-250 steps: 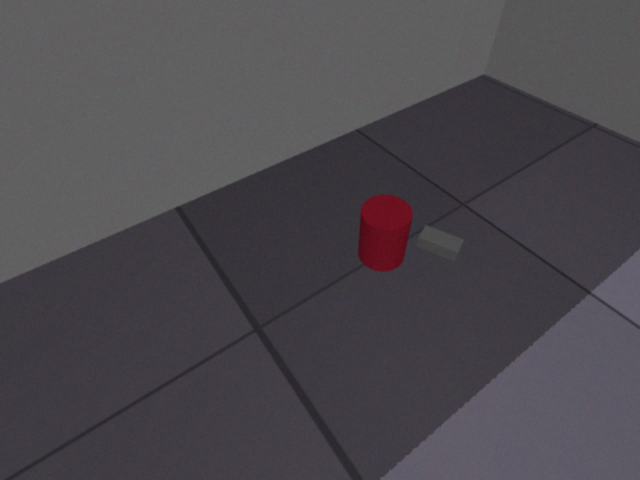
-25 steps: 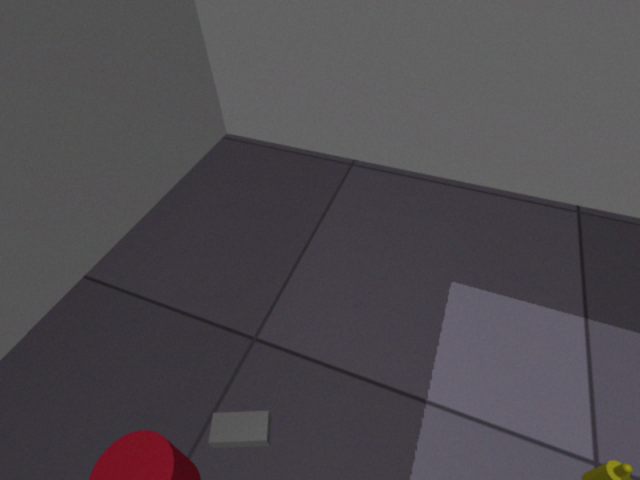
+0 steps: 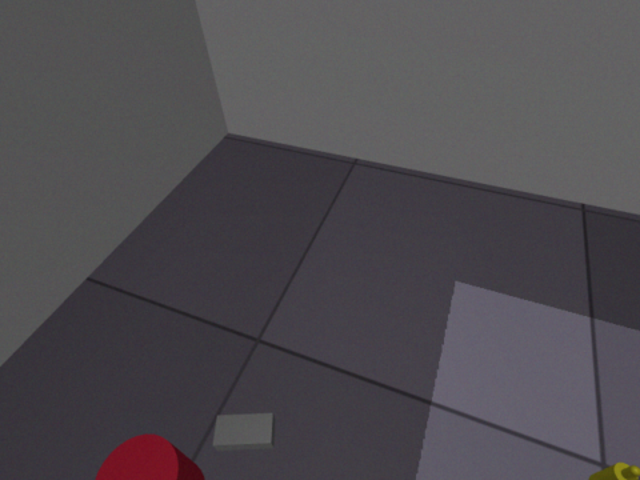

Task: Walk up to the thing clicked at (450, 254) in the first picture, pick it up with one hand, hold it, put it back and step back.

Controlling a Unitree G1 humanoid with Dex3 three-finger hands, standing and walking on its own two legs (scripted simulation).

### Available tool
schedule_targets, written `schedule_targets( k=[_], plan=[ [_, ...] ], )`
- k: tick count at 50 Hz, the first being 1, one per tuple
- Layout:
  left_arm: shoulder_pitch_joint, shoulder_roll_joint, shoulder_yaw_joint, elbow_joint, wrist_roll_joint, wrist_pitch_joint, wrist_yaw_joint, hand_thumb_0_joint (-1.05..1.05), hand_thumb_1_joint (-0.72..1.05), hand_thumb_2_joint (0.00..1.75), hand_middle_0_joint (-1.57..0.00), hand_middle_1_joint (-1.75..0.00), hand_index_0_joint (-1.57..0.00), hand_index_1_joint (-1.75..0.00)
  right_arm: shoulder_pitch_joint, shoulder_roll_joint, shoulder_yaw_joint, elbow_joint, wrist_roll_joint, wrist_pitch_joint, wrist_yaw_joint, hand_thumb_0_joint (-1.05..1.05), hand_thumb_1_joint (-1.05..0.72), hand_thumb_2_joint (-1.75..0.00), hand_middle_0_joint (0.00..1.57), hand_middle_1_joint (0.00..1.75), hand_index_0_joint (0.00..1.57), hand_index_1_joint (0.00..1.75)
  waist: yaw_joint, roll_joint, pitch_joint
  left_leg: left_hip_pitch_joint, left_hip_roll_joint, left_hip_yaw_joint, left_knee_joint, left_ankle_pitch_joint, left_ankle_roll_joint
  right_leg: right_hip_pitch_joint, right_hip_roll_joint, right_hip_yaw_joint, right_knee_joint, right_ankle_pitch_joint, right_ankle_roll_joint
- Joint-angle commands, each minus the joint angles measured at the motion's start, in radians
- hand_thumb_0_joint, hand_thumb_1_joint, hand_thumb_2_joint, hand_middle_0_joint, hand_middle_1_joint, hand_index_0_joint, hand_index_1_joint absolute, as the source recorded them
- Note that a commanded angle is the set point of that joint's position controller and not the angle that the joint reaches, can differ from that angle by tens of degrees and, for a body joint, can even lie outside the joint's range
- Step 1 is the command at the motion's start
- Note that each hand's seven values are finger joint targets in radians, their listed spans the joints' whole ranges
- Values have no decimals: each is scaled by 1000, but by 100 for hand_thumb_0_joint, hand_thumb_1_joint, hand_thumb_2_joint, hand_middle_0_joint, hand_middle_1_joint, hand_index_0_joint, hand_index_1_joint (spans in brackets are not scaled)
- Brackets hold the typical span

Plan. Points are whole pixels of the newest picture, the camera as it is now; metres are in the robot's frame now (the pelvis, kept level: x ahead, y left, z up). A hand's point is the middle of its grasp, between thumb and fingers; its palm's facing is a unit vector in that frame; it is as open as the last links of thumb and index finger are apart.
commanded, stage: stand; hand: left
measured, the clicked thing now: (245, 431) +0.41 +0.28 -0.75
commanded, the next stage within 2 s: none
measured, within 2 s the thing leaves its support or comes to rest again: neither
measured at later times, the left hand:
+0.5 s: hand out of the picture +0.07 +0.24 -0.16, palm faces -0.03 -0.94 -0.33, open 7.4 cm
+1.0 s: hand out of the picture +0.07 +0.25 -0.16, palm faces -0.02 -0.94 -0.34, open 7.4 cm
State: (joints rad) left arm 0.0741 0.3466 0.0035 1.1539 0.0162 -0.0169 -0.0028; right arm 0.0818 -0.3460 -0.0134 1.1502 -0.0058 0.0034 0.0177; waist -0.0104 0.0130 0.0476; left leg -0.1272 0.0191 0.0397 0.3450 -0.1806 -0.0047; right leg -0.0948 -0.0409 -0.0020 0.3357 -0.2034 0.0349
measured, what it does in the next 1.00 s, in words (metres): stands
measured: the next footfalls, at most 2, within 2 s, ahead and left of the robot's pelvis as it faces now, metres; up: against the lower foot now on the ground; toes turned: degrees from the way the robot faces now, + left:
none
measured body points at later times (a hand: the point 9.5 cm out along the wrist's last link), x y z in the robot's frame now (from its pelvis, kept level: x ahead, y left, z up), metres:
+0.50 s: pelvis +0.00 -0.01 +0.00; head +0.01 +0.00 +0.45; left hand +0.07 +0.29 -0.13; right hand +0.08 -0.31 -0.13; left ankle +0.01 +0.12 -0.75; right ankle -0.01 -0.14 -0.75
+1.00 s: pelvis +0.00 -0.01 +0.00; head +0.01 +0.00 +0.45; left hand +0.07 +0.30 -0.13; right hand +0.08 -0.31 -0.13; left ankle +0.01 +0.12 -0.75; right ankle -0.01 -0.14 -0.75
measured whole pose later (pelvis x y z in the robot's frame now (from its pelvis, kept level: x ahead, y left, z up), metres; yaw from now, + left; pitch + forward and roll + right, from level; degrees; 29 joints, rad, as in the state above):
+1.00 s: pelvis +0.00 -0.01 +0.00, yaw +1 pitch -2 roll +0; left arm 0.11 0.35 0.00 1.13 0.02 -0.01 -0.01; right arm 0.10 -0.35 0.00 1.15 -0.01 -0.01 0.01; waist -0.01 0.00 0.04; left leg -0.12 0.03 0.03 0.32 -0.16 -0.01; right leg -0.08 -0.03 -0.02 0.30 -0.19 0.03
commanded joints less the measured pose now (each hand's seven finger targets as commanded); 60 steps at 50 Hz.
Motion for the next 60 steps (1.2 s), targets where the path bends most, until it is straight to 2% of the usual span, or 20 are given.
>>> schedule_targets(
  k=[1, 3, 7, 17, 22, 25, 29, 31, 37, 41, 43, 48, 57, 60],
  plan=[
    [-50, 215, 34, -58, -9, -17, 18, 0, 90, 90, -20, -30, -20, -30, -56, -211, -34, -69, -4, -28, -19, 0, -90, -90, 20, 30, 20, 30, 3, -46, -69, 34, 125, -113, -67, 174, 24, -20, -92, 62, -53, 155, -39],
    [-39, 212, 34, -59, -8, -16, 17, 0, 90, 90, -20, -30, -20, -30, -57, -220, -37, -69, -4, -34, -21, 0, -90, -90, 20, 30, 20, 30, 5, -19, -102, 64, 128, -108, -54, 243, 23, -6, -97, 62, -45, 208, -40],
    [-30, 209, 32, -61, -8, -16, 15, 0, 90, 90, -20, -30, -20, -30, -61, -220, -35, -67, -2, -35, -22, 0, -90, -90, 20, 30, 20, 30, 6, 4, -105, 62, 124, -99, -52, 239, 21, 4, -101, 65, -56, 217, -39],
    [-25, 218, 35, -64, -8, -16, 14, 0, 90, 90, -20, -30, -20, -30, -60, -216, -31, -63, -1, -31, -20, 0, -90, -90, 20, 30, 20, 30, 1, -5, -74, 47, 116, -100, -69, 132, 17, -24, -100, 73, -91, 130, -42],
    [-14, 217, 34, -65, -6, -17, 12, 0, 90, 90, -20, -30, -20, -30, -63, -213, -30, -66, -1, -34, -20, 0, -90, -90, 20, 30, 20, 30, 3, -17, -85, 57, 123, -102, -61, 171, 19, -13, -101, 68, -83, 166, -44],
    [-16, 216, 36, -68, -9, -15, 12, 0, 90, 90, -20, -30, -20, -30, -57, -218, -30, -62, -3, -34, -21, 0, -90, -90, 20, 30, 20, 30, 4, -4, -75, 40, 117, -101, -67, 154, 15, -10, -101, 70, -87, 154, -45],
    [-11, 216, 36, -65, -7, -11, 11, 0, 90, 90, -20, -30, -20, -30, -51, -217, -30, -62, -3, -31, -21, 0, -90, -90, 20, 30, 20, 30, 4, -9, -42, 5, 112, -110, -89, 55, 17, -26, -95, 66, -94, 67, -46],
    [-8, 213, 36, -67, -3, -11, 10, 0, 90, 90, -20, -30, -20, -30, -53, -222, -32, -65, -3, -32, -21, 0, -90, -90, 20, 30, 20, 30, 8, -8, -73, 20, 120, -110, -77, 97, 24, -7, -102, 65, -88, 106, -48],
    [-10, 215, 36, -73, -7, -13, 10, 0, 90, 90, -20, -30, -20, -30, -36, -218, -28, -58, -3, -37, -21, 0, -90, -90, 20, 30, 20, 30, 8, -20, -80, 33, 120, -108, -68, 173, 19, 3, -106, 69, -84, 164, -49],
    [-1, 218, 37, -71, -9, -12, 12, 0, 90, 90, -20, -30, -20, -30, -43, -216, -28, -63, -1, -34, -22, 0, -90, -90, 20, 30, 20, 30, 10, -23, -73, 44, 118, -109, -66, 177, 19, -11, -100, 63, -82, 156, -47],
    [-1, 215, 36, -72, -6, -12, 12, 0, 90, 90, -20, -30, -20, -30, -35, -219, -28, -63, -2, -33, -22, 0, -90, -90, 20, 30, 20, 30, 7, -19, -66, 30, 116, -107, -69, 138, 21, -8, -101, 61, -86, 134, -47],
    [-4, 219, 37, -73, -7, -11, 12, 0, 90, 90, -20, -30, -20, -30, -31, -215, -27, -65, -2, -33, -21, 0, -90, -90, 20, 30, 20, 30, 4, -16, -54, 19, 114, -111, -76, 117, 17, -13, -99, 64, -87, 112, -47],
    [2, 219, 38, -77, -7, -12, 12, 0, 90, 90, -20, -30, -20, -30, -30, -219, -26, -70, -1, -35, -23, 0, -90, -90, 20, 30, 20, 30, 8, -10, -79, 50, 124, -110, -57, 196, 24, 5, -107, 66, -79, 177, -47],
    [8, 218, 38, -76, -7, -11, 11, 0, 90, 90, -20, -30, -20, -30, -24, -217, -23, -70, -2, -36, -23, 0, -90, -90, 20, 30, 20, 30, 9, 0, -73, 39, 119, -110, -71, 171, 19, 6, -103, 62, -82, 159, -45]
  ],
)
